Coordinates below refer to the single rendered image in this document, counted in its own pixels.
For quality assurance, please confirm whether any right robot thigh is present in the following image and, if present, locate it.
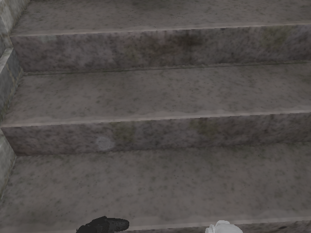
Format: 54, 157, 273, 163
205, 223, 243, 233

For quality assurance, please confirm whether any left robot hand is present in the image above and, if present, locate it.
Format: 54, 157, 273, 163
76, 216, 129, 233

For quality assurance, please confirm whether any right robot shin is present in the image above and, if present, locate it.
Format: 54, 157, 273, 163
215, 220, 229, 227

